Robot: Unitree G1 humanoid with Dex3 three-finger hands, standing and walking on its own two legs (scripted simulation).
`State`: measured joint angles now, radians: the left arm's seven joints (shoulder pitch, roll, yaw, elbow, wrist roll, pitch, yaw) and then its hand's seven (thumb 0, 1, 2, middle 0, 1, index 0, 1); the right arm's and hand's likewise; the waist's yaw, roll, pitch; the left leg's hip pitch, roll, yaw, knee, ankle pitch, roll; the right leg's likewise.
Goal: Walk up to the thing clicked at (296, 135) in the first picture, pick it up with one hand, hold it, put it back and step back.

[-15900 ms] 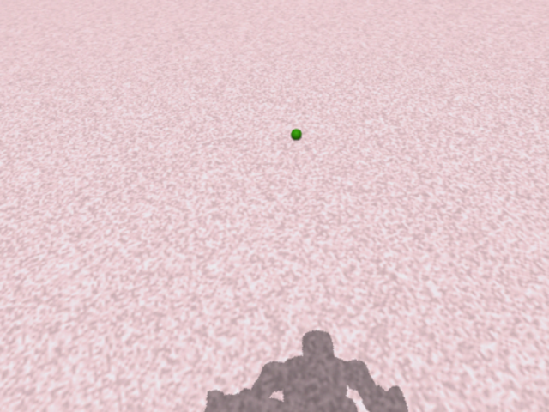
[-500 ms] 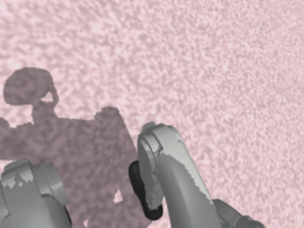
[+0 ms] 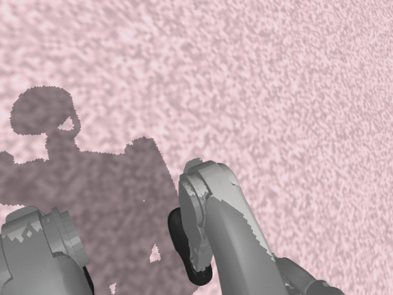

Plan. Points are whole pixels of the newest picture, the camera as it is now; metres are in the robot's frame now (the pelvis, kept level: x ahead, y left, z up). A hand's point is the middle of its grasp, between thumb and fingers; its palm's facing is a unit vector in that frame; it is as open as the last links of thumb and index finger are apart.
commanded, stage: settle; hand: left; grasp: from above
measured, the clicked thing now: out of the picture +0.41 +0.34 -0.26
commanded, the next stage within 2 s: lift in 0.76 s
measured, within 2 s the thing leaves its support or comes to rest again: leaves its support in 0.10 s
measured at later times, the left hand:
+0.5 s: hand out of the picture +0.39 +0.35 -0.16, palm faces -0.43 -0.15 -0.89, open 8.2 cm
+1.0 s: hand out of the picture +0.39 +0.34 -0.10, palm faces -0.43 -0.13 -0.89, open 8.2 cm
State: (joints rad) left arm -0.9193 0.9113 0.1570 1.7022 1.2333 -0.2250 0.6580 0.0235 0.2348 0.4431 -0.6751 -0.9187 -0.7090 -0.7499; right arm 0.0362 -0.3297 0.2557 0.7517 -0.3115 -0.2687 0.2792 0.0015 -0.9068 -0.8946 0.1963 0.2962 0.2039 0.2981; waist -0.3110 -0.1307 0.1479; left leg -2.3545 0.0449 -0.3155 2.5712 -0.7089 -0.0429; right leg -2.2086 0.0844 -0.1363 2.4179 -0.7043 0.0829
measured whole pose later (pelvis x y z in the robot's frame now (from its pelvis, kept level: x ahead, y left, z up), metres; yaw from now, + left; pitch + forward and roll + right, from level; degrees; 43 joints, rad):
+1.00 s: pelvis -0.01 -0.01 +0.05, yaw +7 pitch +32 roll -8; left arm -0.86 0.67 0.06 1.30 1.19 -0.17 0.31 0.02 0.17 0.41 -0.84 -0.72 -0.83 -0.63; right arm 0.16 -0.29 0.04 0.74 -0.13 -0.05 0.15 0.00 -0.91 -0.90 0.20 0.30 0.21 0.30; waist -0.18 0.01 -0.07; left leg -2.30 0.03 -0.18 2.35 -0.62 -0.03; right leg -2.19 0.02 -0.05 2.29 -0.68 0.05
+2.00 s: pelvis +0.01 +0.00 +0.32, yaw +13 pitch +21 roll -3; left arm -0.31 0.48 -0.14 0.64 0.98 0.03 0.07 0.01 0.21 0.47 -0.74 -0.79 -0.74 -0.70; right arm 0.16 -0.24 -0.01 0.68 0.02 0.02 -0.04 0.01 -0.91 -0.90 0.20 0.30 0.21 0.30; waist -0.05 0.05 -0.16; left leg -1.28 0.06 -0.04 1.43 -0.52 -0.01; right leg -1.21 -0.02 -0.01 1.39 -0.54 0.04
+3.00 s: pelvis +0.07 +0.01 +0.46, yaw +13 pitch +6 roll +0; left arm -0.30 0.37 -0.21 0.76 0.99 0.03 0.05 0.01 0.20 0.49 -0.75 -0.78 -0.76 -0.69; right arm 0.22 -0.25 -0.04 0.71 0.05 0.03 -0.04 0.01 -0.91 -0.90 0.20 0.30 0.21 0.30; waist -0.02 0.04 -0.06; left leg -0.46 0.04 0.04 0.66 -0.30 -0.01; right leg -0.43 -0.03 0.03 0.66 -0.32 0.04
